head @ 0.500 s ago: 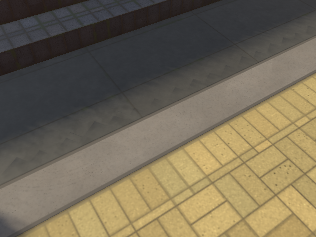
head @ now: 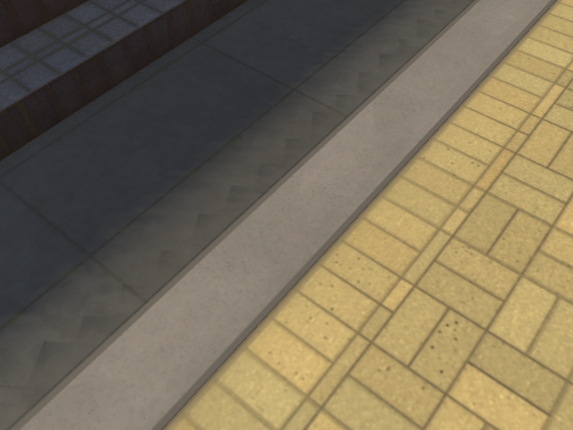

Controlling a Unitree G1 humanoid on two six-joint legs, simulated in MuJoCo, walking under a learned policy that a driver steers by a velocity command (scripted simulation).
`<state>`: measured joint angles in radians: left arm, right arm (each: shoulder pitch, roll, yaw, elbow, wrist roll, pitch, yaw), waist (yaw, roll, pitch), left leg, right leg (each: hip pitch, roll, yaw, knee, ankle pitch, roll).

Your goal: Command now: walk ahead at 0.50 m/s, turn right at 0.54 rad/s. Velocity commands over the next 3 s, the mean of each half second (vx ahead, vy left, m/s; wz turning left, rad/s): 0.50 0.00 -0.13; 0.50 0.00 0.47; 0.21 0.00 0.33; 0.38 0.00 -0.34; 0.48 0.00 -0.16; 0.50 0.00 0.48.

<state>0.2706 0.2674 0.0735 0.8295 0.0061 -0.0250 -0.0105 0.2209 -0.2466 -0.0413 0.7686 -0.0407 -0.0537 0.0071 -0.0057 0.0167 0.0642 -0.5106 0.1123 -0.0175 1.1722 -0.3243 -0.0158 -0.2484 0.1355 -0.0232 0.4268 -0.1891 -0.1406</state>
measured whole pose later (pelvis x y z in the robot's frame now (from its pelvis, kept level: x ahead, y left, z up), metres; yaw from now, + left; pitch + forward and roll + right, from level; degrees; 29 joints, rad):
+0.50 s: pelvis +0.30 +0.07 +0.00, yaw -1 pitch +0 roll +0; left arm 0.28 0.27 0.04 0.84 0.04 -0.07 -0.01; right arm 0.27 -0.26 -0.05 0.84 -0.01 -0.05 0.02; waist 0.01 -0.03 0.05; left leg -0.29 -0.09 0.02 0.45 -0.16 0.10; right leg -0.37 0.02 0.01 1.14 -0.31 -0.06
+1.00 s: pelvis +0.57 +0.04 +0.00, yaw +15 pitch +1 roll +0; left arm 0.12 0.25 0.02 0.72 0.04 -0.07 0.01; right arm 0.37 -0.30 -0.08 0.84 -0.02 -0.03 0.01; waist -0.06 0.03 0.03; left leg -0.31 -0.08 -0.07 1.08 -0.40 0.08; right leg -0.35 0.02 -0.04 0.51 -0.18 -0.04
